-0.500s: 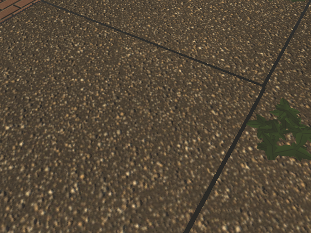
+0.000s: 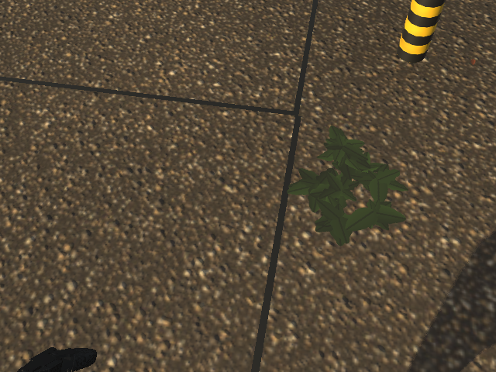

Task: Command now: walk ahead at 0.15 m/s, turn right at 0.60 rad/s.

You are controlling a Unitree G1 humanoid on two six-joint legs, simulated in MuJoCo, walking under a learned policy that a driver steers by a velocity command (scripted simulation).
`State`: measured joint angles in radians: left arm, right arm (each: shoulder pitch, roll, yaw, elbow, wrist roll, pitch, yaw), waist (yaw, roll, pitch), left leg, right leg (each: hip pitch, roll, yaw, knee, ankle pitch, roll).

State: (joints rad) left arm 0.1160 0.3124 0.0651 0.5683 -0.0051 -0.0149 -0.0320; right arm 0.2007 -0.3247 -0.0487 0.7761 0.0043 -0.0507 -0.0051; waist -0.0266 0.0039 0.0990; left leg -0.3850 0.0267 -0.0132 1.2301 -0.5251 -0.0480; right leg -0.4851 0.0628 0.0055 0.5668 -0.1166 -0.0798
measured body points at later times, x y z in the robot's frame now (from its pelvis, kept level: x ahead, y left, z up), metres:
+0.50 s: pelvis +0.10 +0.04 +0.01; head +0.11 +0.05 +0.46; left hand +0.29 +0.27 -0.09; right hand +0.19 -0.24 -0.09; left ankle +0.13 +0.16 -0.72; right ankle +0.10 -0.08 -0.72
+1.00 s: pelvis +0.20 +0.02 +0.02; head +0.23 +0.01 +0.46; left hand +0.26 +0.30 -0.10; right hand +0.35 -0.25 -0.08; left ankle +0.27 +0.14 -0.68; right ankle +0.10 -0.08 -0.72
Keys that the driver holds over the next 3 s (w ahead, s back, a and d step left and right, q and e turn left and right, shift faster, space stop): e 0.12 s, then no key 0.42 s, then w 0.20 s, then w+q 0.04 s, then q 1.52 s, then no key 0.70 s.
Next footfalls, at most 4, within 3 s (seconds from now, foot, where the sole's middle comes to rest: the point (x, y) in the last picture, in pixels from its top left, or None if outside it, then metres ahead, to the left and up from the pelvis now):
0.34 left None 0.17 0.16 -0.76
1.12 left None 0.38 0.12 -0.76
1.56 right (300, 369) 0.40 -0.09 -0.76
1.98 left None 0.28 0.15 -0.76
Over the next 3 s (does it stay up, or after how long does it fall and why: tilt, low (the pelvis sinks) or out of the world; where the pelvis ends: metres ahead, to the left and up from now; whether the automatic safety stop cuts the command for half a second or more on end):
stays up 0.29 0.05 0.01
